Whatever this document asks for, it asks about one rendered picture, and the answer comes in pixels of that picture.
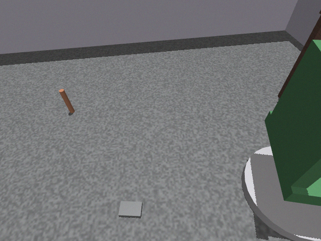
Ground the office chair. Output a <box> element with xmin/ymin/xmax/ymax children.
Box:
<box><xmin>242</xmin><ymin>40</ymin><xmax>321</xmax><ymax>241</ymax></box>

